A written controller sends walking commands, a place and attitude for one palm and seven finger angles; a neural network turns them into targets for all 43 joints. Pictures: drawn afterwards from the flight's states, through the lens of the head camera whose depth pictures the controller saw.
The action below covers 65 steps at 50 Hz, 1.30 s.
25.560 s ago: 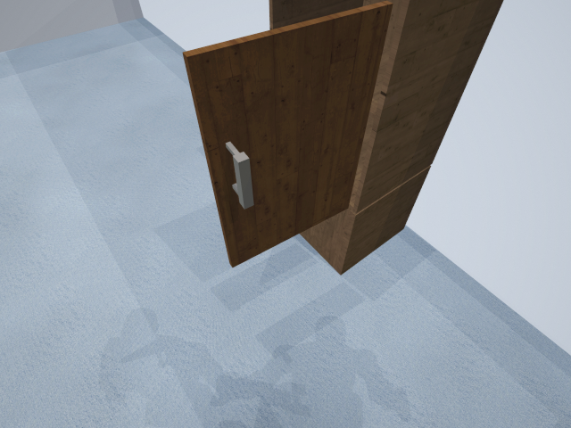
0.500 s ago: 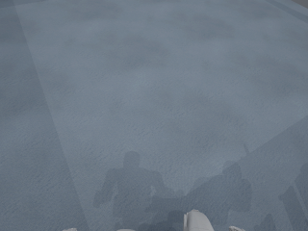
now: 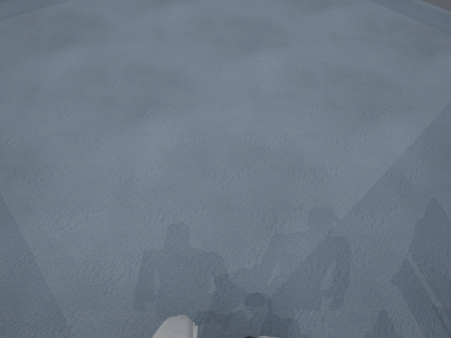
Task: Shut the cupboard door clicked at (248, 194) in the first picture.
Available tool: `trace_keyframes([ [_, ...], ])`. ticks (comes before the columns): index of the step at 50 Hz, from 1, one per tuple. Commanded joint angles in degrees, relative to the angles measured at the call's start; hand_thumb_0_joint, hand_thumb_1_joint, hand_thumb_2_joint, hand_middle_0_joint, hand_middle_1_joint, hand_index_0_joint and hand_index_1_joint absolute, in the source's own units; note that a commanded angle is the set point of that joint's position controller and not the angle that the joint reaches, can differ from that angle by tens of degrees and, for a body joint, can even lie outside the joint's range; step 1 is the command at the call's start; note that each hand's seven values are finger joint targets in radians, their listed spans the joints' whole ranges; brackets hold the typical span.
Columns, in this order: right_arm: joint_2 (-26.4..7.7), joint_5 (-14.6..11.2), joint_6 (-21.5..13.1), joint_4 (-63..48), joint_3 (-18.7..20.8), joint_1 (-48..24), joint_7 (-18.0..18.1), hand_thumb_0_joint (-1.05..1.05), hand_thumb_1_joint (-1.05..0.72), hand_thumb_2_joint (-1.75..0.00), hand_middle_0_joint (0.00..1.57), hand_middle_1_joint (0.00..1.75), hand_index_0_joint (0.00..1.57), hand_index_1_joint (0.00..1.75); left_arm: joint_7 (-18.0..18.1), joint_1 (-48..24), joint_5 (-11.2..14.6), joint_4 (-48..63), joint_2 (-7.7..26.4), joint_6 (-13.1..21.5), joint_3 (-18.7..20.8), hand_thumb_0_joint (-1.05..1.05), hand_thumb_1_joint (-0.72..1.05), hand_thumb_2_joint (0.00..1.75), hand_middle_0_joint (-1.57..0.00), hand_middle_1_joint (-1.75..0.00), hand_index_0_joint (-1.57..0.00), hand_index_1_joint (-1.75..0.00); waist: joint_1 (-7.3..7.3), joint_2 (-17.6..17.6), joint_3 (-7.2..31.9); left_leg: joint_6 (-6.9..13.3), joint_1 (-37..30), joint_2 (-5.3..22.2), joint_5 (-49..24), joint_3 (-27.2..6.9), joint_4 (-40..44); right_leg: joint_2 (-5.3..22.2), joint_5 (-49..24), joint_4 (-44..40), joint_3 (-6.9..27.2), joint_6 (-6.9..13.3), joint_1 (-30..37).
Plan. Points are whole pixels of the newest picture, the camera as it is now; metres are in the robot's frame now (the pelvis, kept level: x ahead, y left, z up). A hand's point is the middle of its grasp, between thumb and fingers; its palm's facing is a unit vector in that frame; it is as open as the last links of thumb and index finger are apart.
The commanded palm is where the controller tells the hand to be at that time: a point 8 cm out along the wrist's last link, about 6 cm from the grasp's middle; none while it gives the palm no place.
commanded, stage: turn to face it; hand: left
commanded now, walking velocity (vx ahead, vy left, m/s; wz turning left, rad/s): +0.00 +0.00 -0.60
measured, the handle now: out of the picture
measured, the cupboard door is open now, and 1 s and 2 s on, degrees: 60 60 60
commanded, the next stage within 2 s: take the last steps up to it in 1.98 s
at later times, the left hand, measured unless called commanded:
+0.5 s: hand (121, 294) +0.20 +0.23 -0.15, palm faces -0.29 -0.92 -0.26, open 7.4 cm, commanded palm none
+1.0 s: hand (149, 275) +0.25 +0.18 -0.17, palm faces -0.55 -0.81 -0.19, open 7.4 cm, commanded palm none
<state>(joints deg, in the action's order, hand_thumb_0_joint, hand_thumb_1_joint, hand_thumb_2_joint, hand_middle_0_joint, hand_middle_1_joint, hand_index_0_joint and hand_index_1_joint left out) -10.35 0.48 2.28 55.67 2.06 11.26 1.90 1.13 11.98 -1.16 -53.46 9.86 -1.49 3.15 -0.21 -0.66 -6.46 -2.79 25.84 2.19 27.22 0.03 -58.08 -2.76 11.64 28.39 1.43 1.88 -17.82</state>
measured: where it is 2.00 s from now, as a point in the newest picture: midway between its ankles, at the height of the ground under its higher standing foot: outside the picture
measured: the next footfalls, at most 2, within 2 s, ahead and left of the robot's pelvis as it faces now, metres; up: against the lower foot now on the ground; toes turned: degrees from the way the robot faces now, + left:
left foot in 0.14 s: +0.09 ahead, +0.16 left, +0.00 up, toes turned -5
right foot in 0.56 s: +0.01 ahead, -0.09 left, +0.00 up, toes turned -25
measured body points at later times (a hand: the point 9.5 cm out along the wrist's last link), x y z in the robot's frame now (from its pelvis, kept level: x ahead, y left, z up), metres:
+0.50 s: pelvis +0.03 +0.04 +0.00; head +0.06 +0.04 +0.45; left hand +0.22 +0.27 -0.13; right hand +0.02 -0.22 -0.13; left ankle +0.05 +0.16 -0.74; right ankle -0.02 -0.08 -0.70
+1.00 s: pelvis +0.05 +0.06 +0.00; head +0.11 +0.06 +0.45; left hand +0.28 +0.22 -0.16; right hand -0.03 -0.19 -0.12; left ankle +0.13 +0.15 -0.73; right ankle -0.05 -0.04 -0.67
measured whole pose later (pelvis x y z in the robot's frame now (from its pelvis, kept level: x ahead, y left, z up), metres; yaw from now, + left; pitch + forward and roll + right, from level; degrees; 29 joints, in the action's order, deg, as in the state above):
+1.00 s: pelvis +0.05 +0.06 +0.00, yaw -36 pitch +0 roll -2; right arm -11.2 1.7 0.7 49.6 0.3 12.3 1.7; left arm -1.9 10.0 -1.0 -51.2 15.8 -5.3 4.9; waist -0.1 -3.0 -4.3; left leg 0.0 16.7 5.4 16.3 5.7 -32.7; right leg -1.4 29.0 60.9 1.2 -2.4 -26.9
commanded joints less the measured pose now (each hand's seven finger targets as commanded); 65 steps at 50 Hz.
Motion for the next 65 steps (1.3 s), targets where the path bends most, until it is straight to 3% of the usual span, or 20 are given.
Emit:
trace_keyframes([
  [1, -3.6, -0.1, -1.2, -4.7, 1.1, 1.8, -0.2, 0.00, -0.90, -0.90, 0.20, 0.30, 0.20, 0.30, 0.0, 1.9, -0.5, 4.1, 12.1, 1.0, 3.4, 0.00, 0.90, 0.90, -0.20, -0.30, -0.20, -0.30, 0.43, -6.7, 11.2, -0.9, -3.0, -0.8, -3.6, 1.4, 10.3, 13.6, -23.3, -6.2, 15.0, 8.9, 6.3],
  [6, -7.6, -0.3, -2.7, -4.6, 2.0, 6.8, 0.6, 0.00, -0.90, -0.90, 0.20, 0.30, 0.20, 0.30, -0.8, -2.0, 0.3, 6.0, 11.0, -0.2, 3.5, 0.00, 0.90, 0.90, -0.20, -0.30, -0.20, -0.30, -3.02, -4.9, 11.2, 0.2, -22.7, 1.0, -14.9, 0.2, 33.0, 7.9, -9.6, 1.0, 14.3, 2.2, -7.1],
  [8, -16.2, 1.0, -3.1, -5.9, 3.6, 8.2, 0.8, 0.00, -0.90, -0.90, 0.20, 0.30, 0.20, 0.30, -1.4, -2.4, 0.6, 8.2, 7.5, -0.5, 2.7, 0.00, 0.90, 0.90, -0.20, -0.30, -0.20, -0.30, -3.85, 19.0, 9.9, 11.0, -23.5, 24.9, -24.6, -22.9, 42.5, -1.5, 25.0, 24.6, 0.3, -3.6, -17.4],
  [9, -15.6, 1.4, -2.7, -6.6, 3.2, 6.9, 0.9, 0.00, -0.90, -0.90, 0.20, 0.30, 0.20, 0.30, -1.6, -3.6, 0.2, 8.5, 9.4, -0.7, 3.0, 0.00, 0.90, 0.90, -0.20, -0.30, -0.20, -0.30, -3.70, 10.7, 7.9, 14.1, -18.2, 26.0, -27.1, -21.1, 41.6, 1.7, 23.9, 32.6, 2.4, -3.6, -15.2],
  [14, -12.2, 1.5, -2.4, -9.5, 2.0, -1.7, 0.8, 0.00, -0.90, -0.90, 0.20, 0.30, 0.20, 0.30, -3.2, -0.8, 0.0, 6.8, 8.5, -2.0, 3.1, 0.00, 0.90, 0.90, -0.20, -0.30, -0.20, -0.30, 0.68, 11.2, 5.2, 10.6, -15.7, 16.5, -33.5, -2.7, 38.2, 4.2, 15.7, 33.8, -1.8, -5.5, -12.8],
  [22, -14.3, 1.3, -2.1, -7.7, 3.3, 2.9, -0.2, 0.00, -0.90, -0.90, 0.20, 0.30, 0.20, 0.30, -3.5, -4.9, -0.1, 9.4, 8.0, -1.6, 2.1, 0.00, 0.90, 0.90, -0.20, -0.30, -0.20, -0.30, -1.89, 12.7, 7.2, 10.1, -19.3, 18.6, -35.8, 2.3, 34.9, 3.5, 13.1, 16.7, -6.6, -4.5, -5.8],
  [25, -15.3, 0.9, -1.9, -7.8, 3.6, 0.9, -0.5, 0.00, -0.90, -0.90, 0.20, 0.30, 0.20, 0.30, -3.3, -0.5, 0.0, 8.2, 9.1, -0.9, 2.3, 0.00, 0.90, 0.90, -0.20, -0.30, -0.20, -0.30, 1.01, 9.9, 9.9, 6.8, -17.1, 17.5, -35.0, 5.3, 27.1, 2.9, 3.4, 2.5, -7.1, -2.9, 4.3],
  [26, -14.5, 0.4, -1.8, -8.2, 3.6, 0.4, -0.8, 0.00, -0.90, -0.90, 0.20, 0.30, 0.20, 0.30, -3.1, 3.7, -0.2, 7.0, 11.9, -0.3, 2.8, 0.00, 0.90, 0.90, -0.20, -0.30, -0.20, -0.30, 3.09, 4.5, 12.3, 3.6, -12.8, 14.4, -28.7, 8.4, 18.9, 5.6, -5.1, -5.1, -3.5, -1.6, 12.2],
  [27, -9.4, 0.0, -1.6, -10.4, 2.5, 0.1, -1.2, 0.00, -0.90, -0.90, 0.20, 0.30, 0.20, 0.30, -2.3, 6.5, -0.8, 6.2, 18.8, 0.7, 3.9, 0.00, 0.90, 0.90, -0.20, -0.30, -0.20, -0.30, 4.36, -14.9, 12.8, -0.4, 2.8, 5.9, -2.1, 12.0, 5.4, 19.7, -21.8, -9.7, 16.2, 4.1, 21.7],
  [28, -9.7, 0.3, -1.0, -12.1, 2.0, -3.7, -0.7, 0.00, -0.90, -0.90, 0.20, 0.30, 0.20, 0.30, -1.4, 8.6, 0.0, 5.5, 20.9, 0.5, 4.3, 0.00, 0.90, 0.90, -0.20, -0.30, -0.20, -0.30, 5.85, -16.0, 10.9, -1.2, 8.9, 2.2, 11.2, 5.8, -4.9, 26.0, -36.3, -7.7, 23.1, 10.2, 18.4],
  [33, -10.4, 0.3, -0.9, -9.5, 2.0, -2.1, -0.8, 0.00, -0.90, -0.90, 0.20, 0.30, 0.20, 0.30, -0.2, -1.9, 0.0, 8.7, 15.0, 0.3, 2.7, 0.00, 0.90, 0.90, -0.20, -0.30, -0.20, -0.30, 0.52, -11.8, 8.6, -2.3, 7.8, 4.5, -2.5, 0.1, -6.6, 16.7, -25.0, -6.5, 11.6, 8.7, 10.9],
  [42, -9.7, -0.3, -2.2, -7.5, 1.9, 6.2, -0.3, 0.00, -0.90, -0.90, 0.20, 0.30, 0.20, 0.30, -1.2, -4.2, 0.2, 8.4, 14.8, -0.9, 3.3, 0.00, 0.90, 0.90, -0.20, -0.30, -0.20, -0.30, -2.70, -6.5, 10.1, -1.2, -17.3, 0.1, -14.7, 2.6, 31.8, 10.6, -10.7, 1.1, 14.7, 3.1, -2.7],
  [44, -19.1, 0.8, -3.0, -7.7, 3.5, 9.2, 0.2, 0.00, -0.90, -0.90, 0.20, 0.30, 0.20, 0.30, -1.9, -2.6, 1.0, 10.3, 8.9, -1.3, 2.1, 0.00, 0.90, 0.90, -0.20, -0.30, -0.20, -0.30, -3.14, 20.8, 11.4, 8.4, -23.9, 23.7, -20.8, -20.9, 42.8, -1.2, 23.7, 23.6, 0.7, -3.6, -16.0],
  [45, -18.8, 1.2, -2.7, -8.0, 3.1, 9.1, 0.4, 0.00, -0.90, -0.90, 0.20, 0.30, 0.20, 0.30, -1.9, -4.6, 0.3, 10.4, 10.9, -1.3, 2.3, 0.00, 0.90, 0.90, -0.20, -0.30, -0.20, -0.30, -3.82, 14.9, 9.9, 12.1, -18.4, 26.3, -23.6, -21.1, 42.0, 1.7, 24.7, 33.4, 2.6, -3.3, -14.0],
  [50, -13.5, 1.4, -2.5, -9.7, 1.8, 1.6, 0.8, 0.00, -0.90, -0.90, 0.20, 0.30, 0.20, 0.30, -3.6, -3.7, 0.1, 8.0, 9.1, -2.2, 2.6, 0.00, 0.90, 0.90, -0.20, -0.30, -0.20, -0.30, -0.36, 12.7, 7.1, 9.7, -17.5, 16.7, -34.9, -1.9, 37.5, 4.2, 16.7, 34.7, -1.9, -5.2, -12.5],
  [59, -15.4, 0.9, -1.6, -7.9, 3.6, 2.5, -0.4, 0.00, -0.90, -0.90, 0.20, 0.30, 0.20, 0.30, -3.6, -1.4, 0.2, 7.5, 8.6, -1.2, 2.2, 0.00, 0.90, 0.90, -0.20, -0.30, -0.20, -0.30, 0.55, 11.4, 9.3, 6.2, -14.3, 17.3, -28.7, 5.8, 27.9, 2.1, 3.9, 2.8, -8.0, -3.1, 5.3],
  [60, -14.4, 0.5, -1.5, -8.3, 3.6, 1.8, -0.7, 0.00, -0.90, -0.90, 0.20, 0.30, 0.20, 0.30, -3.2, 2.4, 0.0, 6.4, 11.3, -0.8, 2.8, 0.00, 0.90, 0.90, -0.20, -0.30, -0.20, -0.30, 2.58, 5.3, 10.1, 3.5, -8.6, 14.9, -21.6, 7.9, 21.0, 4.7, -1.8, -3.9, -4.1, -1.8, 12.8],
  [61, -9.8, 0.0, -1.2, -10.3, 2.7, 0.8, -0.9, 0.00, -0.90, -0.90, 0.20, 0.30, 0.20, 0.30, -2.5, 4.8, -0.7, 5.7, 17.4, 0.1, 3.8, 0.00, 0.90, 0.90, -0.20, -0.30, -0.20, -0.30, 4.05, -13.9, 9.3, -0.7, 3.6, 6.6, 1.2, 12.4, 8.1, 18.3, -11.4, -11.5, 14.8, 3.1, 18.3],
  [62, -9.5, 0.5, -0.7, -12.6, 2.2, -2.9, -0.8, 0.00, -0.90, -0.90, 0.20, 0.30, 0.20, 0.30, -1.7, 7.2, 0.0, 5.1, 20.5, 0.2, 4.3, 0.00, 0.90, 0.90, -0.20, -0.30, -0.20, -0.30, 5.66, -16.7, 8.1, -1.4, 9.5, 2.8, 10.8, 6.5, -3.4, 25.8, -23.9, -10.9, 24.5, 8.9, 14.6],
  [65, -10.1, 0.3, -0.2, -10.9, 2.4, -2.7, -0.7, 0.00, -0.90, -0.90, 0.20, 0.30, 0.20, 0.30, -0.6, -1.4, -0.2, 7.5, 17.1, -0.2, 3.8, 0.00, 0.90, 0.90, -0.20, -0.30, -0.20, -0.30, 1.75, -15.2, 5.0, -1.1, 11.3, 5.0, 1.0, -0.2, -9.4, 20.3, -1.0, -13.5, 20.6, 9.9, 6.6],
])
